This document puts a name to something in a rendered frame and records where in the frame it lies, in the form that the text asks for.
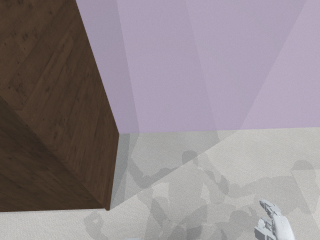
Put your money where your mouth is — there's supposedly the right robot hand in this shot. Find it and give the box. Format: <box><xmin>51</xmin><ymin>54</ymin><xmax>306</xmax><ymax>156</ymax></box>
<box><xmin>254</xmin><ymin>198</ymin><xmax>296</xmax><ymax>240</ymax></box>

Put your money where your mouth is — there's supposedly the wardrobe door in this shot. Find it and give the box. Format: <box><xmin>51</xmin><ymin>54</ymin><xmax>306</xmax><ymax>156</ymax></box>
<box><xmin>0</xmin><ymin>96</ymin><xmax>104</xmax><ymax>212</ymax></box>

